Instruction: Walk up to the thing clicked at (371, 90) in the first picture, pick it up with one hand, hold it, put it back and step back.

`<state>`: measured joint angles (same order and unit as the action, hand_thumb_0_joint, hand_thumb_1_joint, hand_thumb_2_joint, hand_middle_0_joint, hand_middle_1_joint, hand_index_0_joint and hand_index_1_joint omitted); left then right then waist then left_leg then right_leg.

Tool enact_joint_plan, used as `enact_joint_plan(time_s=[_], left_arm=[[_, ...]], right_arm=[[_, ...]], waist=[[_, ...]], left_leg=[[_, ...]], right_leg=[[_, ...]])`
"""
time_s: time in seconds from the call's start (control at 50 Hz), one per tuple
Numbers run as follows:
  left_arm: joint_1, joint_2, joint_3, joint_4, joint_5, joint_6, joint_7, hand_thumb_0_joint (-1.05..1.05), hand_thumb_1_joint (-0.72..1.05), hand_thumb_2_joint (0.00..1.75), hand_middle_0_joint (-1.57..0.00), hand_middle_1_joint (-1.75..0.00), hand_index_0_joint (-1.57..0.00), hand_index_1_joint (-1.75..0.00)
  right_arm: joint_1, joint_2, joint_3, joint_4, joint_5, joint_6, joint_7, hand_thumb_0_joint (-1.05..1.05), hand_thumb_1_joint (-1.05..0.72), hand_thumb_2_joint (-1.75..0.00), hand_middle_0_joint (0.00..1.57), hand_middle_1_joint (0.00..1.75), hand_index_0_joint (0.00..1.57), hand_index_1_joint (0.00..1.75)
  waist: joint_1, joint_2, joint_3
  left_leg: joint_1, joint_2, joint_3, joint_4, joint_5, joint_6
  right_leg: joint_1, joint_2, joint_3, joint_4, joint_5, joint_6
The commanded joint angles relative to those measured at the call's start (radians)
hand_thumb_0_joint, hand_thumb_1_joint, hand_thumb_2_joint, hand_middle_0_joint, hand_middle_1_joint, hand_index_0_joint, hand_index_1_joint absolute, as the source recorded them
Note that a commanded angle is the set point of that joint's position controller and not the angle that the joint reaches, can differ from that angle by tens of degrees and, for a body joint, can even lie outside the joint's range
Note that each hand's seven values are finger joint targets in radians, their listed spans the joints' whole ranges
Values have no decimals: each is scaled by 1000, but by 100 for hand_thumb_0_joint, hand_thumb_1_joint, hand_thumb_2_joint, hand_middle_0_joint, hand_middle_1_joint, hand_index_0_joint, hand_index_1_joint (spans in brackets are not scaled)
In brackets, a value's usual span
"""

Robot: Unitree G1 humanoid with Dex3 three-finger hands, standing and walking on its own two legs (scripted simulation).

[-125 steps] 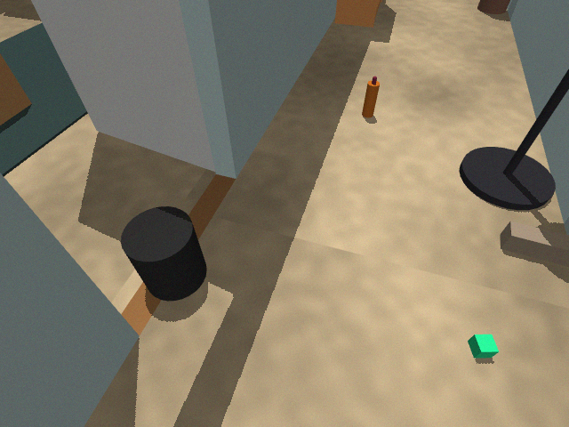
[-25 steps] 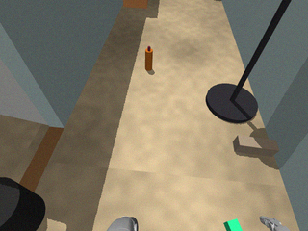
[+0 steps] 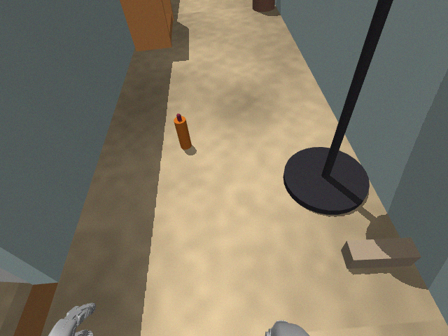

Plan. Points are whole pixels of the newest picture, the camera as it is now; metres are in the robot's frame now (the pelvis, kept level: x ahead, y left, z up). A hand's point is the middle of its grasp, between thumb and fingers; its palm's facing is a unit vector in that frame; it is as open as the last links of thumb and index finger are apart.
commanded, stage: walk up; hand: left
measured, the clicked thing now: (182, 130) +1.33 +0.29 -0.62
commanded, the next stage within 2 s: none
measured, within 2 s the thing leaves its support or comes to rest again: neither
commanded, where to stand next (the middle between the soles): +1.00 +0.08 m, yaw +0 degrees
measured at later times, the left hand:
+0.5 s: hand (88, 289) +0.26 +0.33 -0.14, palm faces +0.03 -0.93 -0.37, open 7.4 cm
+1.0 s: hand (127, 178) +0.55 +0.29 -0.11, palm faces -0.02 -0.92 -0.40, open 7.3 cm
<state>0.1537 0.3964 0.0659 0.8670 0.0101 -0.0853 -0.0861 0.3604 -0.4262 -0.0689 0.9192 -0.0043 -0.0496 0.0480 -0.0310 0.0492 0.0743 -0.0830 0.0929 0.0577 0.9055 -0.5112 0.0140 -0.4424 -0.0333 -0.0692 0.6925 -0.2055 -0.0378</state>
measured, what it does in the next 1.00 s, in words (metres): walks ahead: left foot, then right foot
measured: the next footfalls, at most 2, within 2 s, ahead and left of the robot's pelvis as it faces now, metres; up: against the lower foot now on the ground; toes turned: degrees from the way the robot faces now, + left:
left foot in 0.44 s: +0.37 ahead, +0.16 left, +0.00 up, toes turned +7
right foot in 0.92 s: +0.58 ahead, -0.09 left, +0.00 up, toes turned -4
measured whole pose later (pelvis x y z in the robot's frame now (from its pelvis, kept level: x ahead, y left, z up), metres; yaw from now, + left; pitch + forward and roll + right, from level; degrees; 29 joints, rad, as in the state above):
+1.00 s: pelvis +0.45 +0.02 +0.01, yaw +1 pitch -4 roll +1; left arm 0.21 0.38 0.06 0.89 0.01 -0.09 -0.06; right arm 0.35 -0.41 -0.06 0.89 0.00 -0.04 0.04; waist -0.02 0.05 0.09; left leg -0.17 0.04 0.04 0.90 -0.49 0.04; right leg -0.38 -0.05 -0.07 0.64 -0.20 -0.03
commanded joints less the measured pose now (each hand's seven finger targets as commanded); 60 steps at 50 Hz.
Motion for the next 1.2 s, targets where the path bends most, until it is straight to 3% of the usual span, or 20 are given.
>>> enact_joint_plan(time_s=[0.0,0.04,0.1,0.22,0.32,0.4,0.42,0.44,0.46,0.48,0.52,0.56,0.72,0.88,0.9,0.92,0.94,0.96,1.04,1.18], left_arm=[[176,339,89,-33,-38,-17,54,0,90,90,-20,-30,-20,-30],[118,283,70,-39,-34,-27,63,0,90,90,-20,-30,-20,-30],[98,249,56,-47,-28,-39,59,0,90,90,-20,-30,-20,-30],[101,283,71,-76,-6,-49,57,0,90,90,-20,-30,-20,-30],[148,284,72,-55,-2,-43,56,0,90,90,-20,-30,-20,-30],[144,287,64,-59,0,-28,60,0,90,90,-20,-30,-20,-30],[191,229,41,-64,-6,-22,63,0,90,90,-20,-30,-20,-30],[249,140,13,-73,-15,-19,61,0,90,90,-20,-30,-20,-30],[244,217,31,-59,-22,-11,72,0,90,90,-20,-30,-20,-30],[180,269,31,-44,-11,-6,81,0,90,90,-20,-30,-20,-30],[169,249,22,-32,-25,-13,68,0,90,90,-20,-30,-20,-30],[209,223,22,-10,-35,-1,57,0,90,90,-20,-30,-20,-30],[58,196,28,-52,-2,17,19,0,90,90,-20,-30,-20,-30],[137,211,57,-6,0,-6,31,0,90,90,-20,-30,-20,-30],[221,247,74,14,1,-17,42,0,90,90,-20,-30,-20,-30],[290,334,99,12,10,-26,55,0,90,90,-20,-30,-20,-30],[293,367,96,-7,0,-28,60,0,90,90,-20,-30,-20,-30],[249,378,94,-9,-13,-22,60,0,90,90,-20,-30,-20,-30],[112,269,61,-42,-21,-23,67,0,90,90,-20,-30,-20,-30],[114,280,65,-76,-1,-31,58,0,90,90,-20,-30,-20,-30]], right_arm=[[-34,-231,-40,-91,16,-44,-22,0,-90,-90,20,30,20,30],[-6,-185,-29,-82,26,-36,-13,0,-90,-90,20,30,20,30],[12,-169,-37,-71,6,-14,2,0,-90,-90,20,30,20,30],[-143,-171,-52,-119,-15,-2,33,0,-90,-90,20,30,20,30],[-242,-153,-49,-134,-20,-28,49,0,-90,-90,20,30,20,30],[-61,-197,-71,-74,-26,-37,37,0,-90,-90,20,30,20,30],[79,-256,-94,-39,-43,-45,24,0,-90,-90,20,30,20,30],[132,-334,-119,-50,-50,-50,8,0,-90,-90,20,30,20,30],[112,-358,-120,-75,-17,-51,3,0,-90,-90,20,30,20,30],[76,-336,-121,-76,4,-46,2,0,-90,-90,20,30,20,30],[-15,-260,-79,-107,13,-48,-13,0,-90,-90,20,30,20,30],[-36,-219,-57,-103,18,-58,-17,0,-90,-90,20,30,20,30],[-43,-244,-66,-132,2,-69,-12,0,-90,-90,20,30,20,30],[-61,-221,-58,-156,3,-43,-15,0,-90,-90,20,30,20,30],[-22,-175,-41,-158,2,-43,-14,0,-90,-90,20,30,20,30],[25,-114,-19,-172,6,-44,-10,0,-90,-90,20,30,20,30],[35,-143,-20,-157,5,-33,-11,0,-90,-90,20,30,20,30],[-5,-224,-41,-141,-5,-23,-22,0,-90,-90,20,30,20,30],[22,-190,-38,-79,13,-12,-7,0,-90,-90,20,30,20,30],[-54,-182,-54,-88,-16,3,25,0,-90,-90,20,30,20,30]], waist=[[112,-160,-114],[57,-162,-74],[26,-168,-44],[49,-151,27],[83,-138,-2],[-12,-25,-101],[-67,103,-196],[-69,331,-253],[-69,237,-252],[-67,159,-188],[-24,33,-94],[20,50,-53],[-5,73,43],[70,-28,-71],[110,-134,-134],[127,-348,-190],[126,-316,-135],[126,-255,-104],[38,-197,-21],[52,-204,28]], left_leg=[[-520,-21,-159,370,122,30],[-447,-13,-142,267,208,40],[-397,-22,-129,169,287,19],[-497,21,-119,-99,381,-34],[-368,20,-49,-322,431,5],[-74,-54,12,-416,365,61],[154,-4,-80,-429,275,113],[334,226,-447,-470,191,173],[356,331,-749,-608,125,251],[287,343,-723,-617,134,286],[98,235,-392,-605,462,192],[-7,168,-217,-607,626,130],[-65,168,-127,-698,419,220],[-146,105,-53,-374,493,141],[-203,47,-19,-170,458,112],[-366,-60,52,88,231,66],[-528,-139,-12,201,-4,38],[-545,-82,-74,276,-27,43],[-449,-21,-140,180,166,35],[-442,6,-80,-75,286,-30]], right_leg=[[476,-341,575,-429,-6,-176],[359,-232,319,-388,266,-106],[258,-169,172,-425,272,-98],[236,-226,164,-548,-152,-163],[312,-223,95,-425,82,-139],[300,-171,40,-115,278,-101],[157,-108,-1,157,246,-62],[-104,18,-15,406,-204,-14],[-221,80,57,491,-349,-18],[-259,12,123,555,-320,-27],[-165,-19,194,515,-172,-16],[-81,-44,184,423,-103,-1],[-106,-100,73,87,12,49],[315,-3,0,-160,72,-1],[455,-28,54,-203,-8,-23],[565,-241,364,-305,-183,-79],[580,-400,680,-449,-267,-154],[512,-439,753,-450,-291,-236],[292,-235,301,-457,-107,-124],[179,-232,177,-534,-274,-170]])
